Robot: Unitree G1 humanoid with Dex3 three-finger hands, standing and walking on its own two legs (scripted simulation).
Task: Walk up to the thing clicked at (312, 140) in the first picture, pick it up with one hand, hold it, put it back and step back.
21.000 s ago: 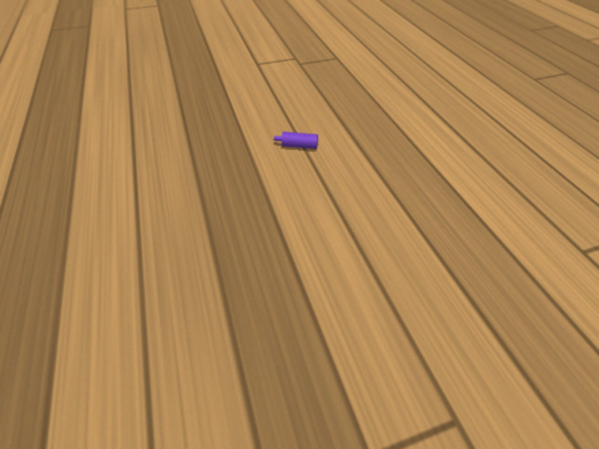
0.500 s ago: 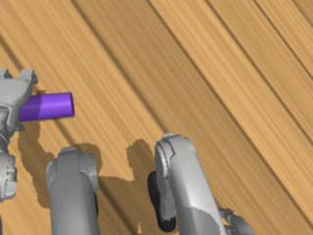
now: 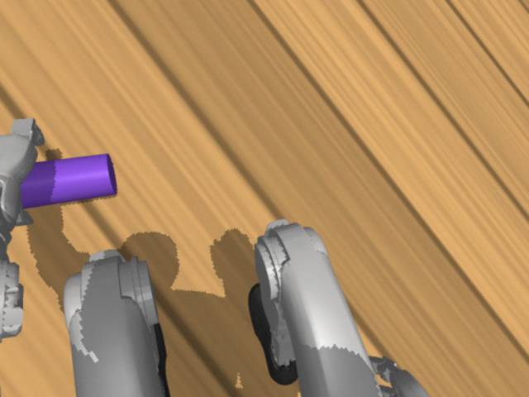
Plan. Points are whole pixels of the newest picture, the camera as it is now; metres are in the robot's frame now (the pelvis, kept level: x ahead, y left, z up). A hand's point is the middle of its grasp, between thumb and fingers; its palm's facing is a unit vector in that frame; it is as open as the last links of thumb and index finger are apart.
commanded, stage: rest palm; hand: left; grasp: from above
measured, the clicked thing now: (40, 184) +0.47 +0.30 -0.29
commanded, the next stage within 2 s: close in 0.80 s
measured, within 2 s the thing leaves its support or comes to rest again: neither
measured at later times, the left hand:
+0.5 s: hand (49, 184) +0.46 +0.27 -0.24, palm faces -0.44 -0.06 -0.89, open 13.6 cm
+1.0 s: hand (50, 191) +0.45 +0.28 -0.26, palm faces -0.47 -0.07 -0.88, open 13.6 cm
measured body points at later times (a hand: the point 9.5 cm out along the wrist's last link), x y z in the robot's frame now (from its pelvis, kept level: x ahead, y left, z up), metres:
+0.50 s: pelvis +0.00 +0.00 -0.02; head +0.26 +0.09 +0.34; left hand +0.47 +0.27 -0.19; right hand +0.05 -0.26 -0.11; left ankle +0.08 +0.13 -0.29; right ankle +0.10 -0.12 -0.29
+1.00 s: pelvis +0.01 +0.01 -0.02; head +0.27 +0.11 +0.32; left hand +0.47 +0.28 -0.21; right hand +0.04 -0.26 -0.09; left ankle +0.08 +0.13 -0.29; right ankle +0.10 -0.12 -0.29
